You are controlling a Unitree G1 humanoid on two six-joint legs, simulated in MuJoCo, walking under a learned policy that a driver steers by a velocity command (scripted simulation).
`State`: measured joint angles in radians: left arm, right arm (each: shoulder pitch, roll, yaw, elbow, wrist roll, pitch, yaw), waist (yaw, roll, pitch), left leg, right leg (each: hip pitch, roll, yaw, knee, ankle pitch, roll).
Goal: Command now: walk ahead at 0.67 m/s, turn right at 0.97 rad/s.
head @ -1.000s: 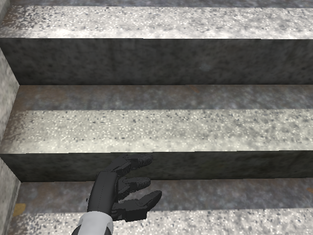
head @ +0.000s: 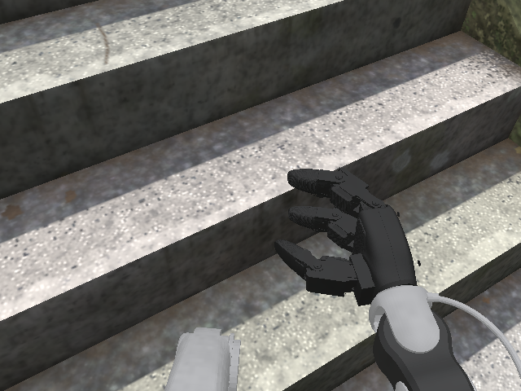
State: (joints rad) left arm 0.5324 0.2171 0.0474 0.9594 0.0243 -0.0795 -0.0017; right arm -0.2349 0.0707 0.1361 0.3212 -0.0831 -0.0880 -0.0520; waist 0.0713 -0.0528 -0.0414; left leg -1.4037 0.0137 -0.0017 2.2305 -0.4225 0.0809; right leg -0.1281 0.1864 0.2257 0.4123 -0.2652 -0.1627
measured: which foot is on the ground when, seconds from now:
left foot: up 0.00-0.08, down 0.10-0.56, up 0.58-1.00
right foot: down 0.00-0.08, up 0.10-0.54, down 0.56-1.00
